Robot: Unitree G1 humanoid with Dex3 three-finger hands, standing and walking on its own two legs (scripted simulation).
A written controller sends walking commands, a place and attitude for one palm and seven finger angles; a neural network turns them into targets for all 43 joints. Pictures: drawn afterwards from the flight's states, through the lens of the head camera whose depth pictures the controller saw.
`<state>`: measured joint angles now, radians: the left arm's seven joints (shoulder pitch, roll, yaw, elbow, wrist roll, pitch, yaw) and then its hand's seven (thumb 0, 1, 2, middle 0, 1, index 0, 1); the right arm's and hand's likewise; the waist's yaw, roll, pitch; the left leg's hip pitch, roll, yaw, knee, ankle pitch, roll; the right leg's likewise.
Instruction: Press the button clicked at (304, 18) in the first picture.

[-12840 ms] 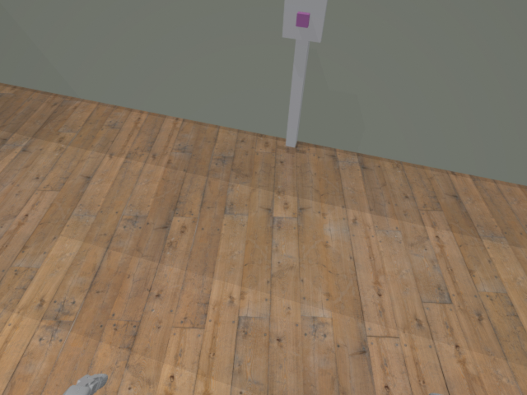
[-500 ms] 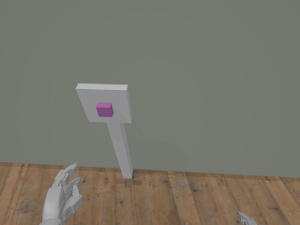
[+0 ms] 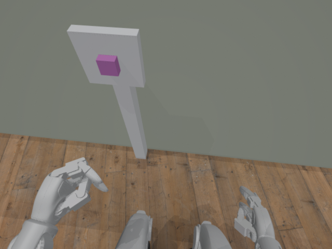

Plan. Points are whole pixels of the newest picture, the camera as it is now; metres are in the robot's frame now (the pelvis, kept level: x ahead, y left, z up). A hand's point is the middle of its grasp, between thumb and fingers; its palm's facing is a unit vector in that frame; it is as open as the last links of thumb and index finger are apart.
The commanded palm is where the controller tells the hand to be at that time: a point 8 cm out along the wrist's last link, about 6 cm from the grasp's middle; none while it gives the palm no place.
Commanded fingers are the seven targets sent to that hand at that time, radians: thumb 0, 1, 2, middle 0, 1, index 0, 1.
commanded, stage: raise the hand and make a fist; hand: left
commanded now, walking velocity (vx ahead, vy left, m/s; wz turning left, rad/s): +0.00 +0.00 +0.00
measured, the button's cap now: (109, 64) +0.57 +0.22 +0.08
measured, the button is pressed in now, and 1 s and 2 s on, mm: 0 0 0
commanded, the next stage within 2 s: aim a knuckle at the button in 1.30 s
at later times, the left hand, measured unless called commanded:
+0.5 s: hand (58, 192) +0.21 +0.23 +0.07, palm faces +0.01 -1.00 -0.05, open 3.1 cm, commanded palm +0.19 +0.28 +0.07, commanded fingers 0.00 0.90 0.90 -1.30 -1.50 -1.30 -1.50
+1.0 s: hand (63, 173) +0.25 +0.24 +0.07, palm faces -0.05 -1.00 -0.05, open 3.1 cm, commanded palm +0.23 +0.29 +0.08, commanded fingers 0.00 0.90 0.90 -1.30 -1.50 -1.30 -1.50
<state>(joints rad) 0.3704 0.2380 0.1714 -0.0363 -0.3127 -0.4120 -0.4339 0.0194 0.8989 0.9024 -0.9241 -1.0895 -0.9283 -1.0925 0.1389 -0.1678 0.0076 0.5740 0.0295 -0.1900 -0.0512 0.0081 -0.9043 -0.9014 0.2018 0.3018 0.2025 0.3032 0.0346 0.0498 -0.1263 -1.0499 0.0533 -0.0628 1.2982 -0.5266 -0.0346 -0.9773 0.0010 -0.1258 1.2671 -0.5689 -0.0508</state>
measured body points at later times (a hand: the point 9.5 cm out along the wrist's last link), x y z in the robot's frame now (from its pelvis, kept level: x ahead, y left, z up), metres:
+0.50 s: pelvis +0.00 +0.04 +0.02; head +0.06 +0.06 +0.46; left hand +0.21 +0.28 +0.08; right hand +0.20 -0.20 -0.04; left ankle +0.05 +0.14 -0.62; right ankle +0.03 -0.09 -0.62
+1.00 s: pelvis +0.02 +0.04 +0.03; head +0.10 +0.05 +0.47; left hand +0.25 +0.29 +0.08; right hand +0.20 -0.21 -0.05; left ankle +0.05 +0.14 -0.62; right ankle +0.03 -0.09 -0.62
